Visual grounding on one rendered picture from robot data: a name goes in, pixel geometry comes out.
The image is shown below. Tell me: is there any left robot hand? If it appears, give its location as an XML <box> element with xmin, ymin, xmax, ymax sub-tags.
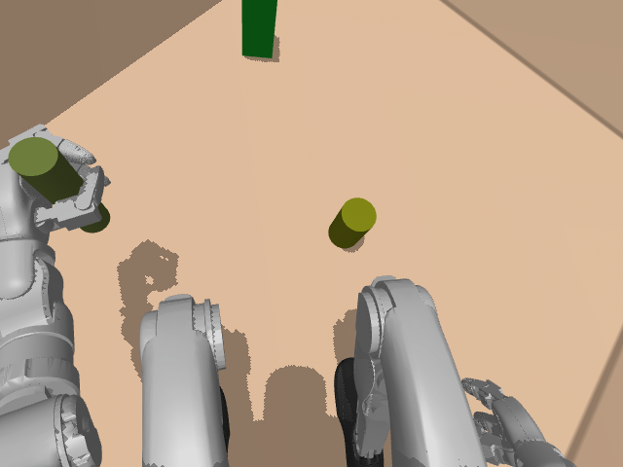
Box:
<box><xmin>0</xmin><ymin>125</ymin><xmax>111</xmax><ymax>244</ymax></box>

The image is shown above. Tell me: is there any right robot arm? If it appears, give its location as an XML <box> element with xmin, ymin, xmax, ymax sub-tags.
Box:
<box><xmin>514</xmin><ymin>441</ymin><xmax>576</xmax><ymax>467</ymax></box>

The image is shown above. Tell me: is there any right robot hand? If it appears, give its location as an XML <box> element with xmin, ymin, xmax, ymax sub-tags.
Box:
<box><xmin>461</xmin><ymin>378</ymin><xmax>547</xmax><ymax>467</ymax></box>

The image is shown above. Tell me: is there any right robot foot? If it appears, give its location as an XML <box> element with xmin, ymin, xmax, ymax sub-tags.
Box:
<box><xmin>334</xmin><ymin>357</ymin><xmax>384</xmax><ymax>467</ymax></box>

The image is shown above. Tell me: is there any left robot arm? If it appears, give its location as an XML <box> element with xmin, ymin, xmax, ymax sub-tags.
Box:
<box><xmin>0</xmin><ymin>237</ymin><xmax>102</xmax><ymax>467</ymax></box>

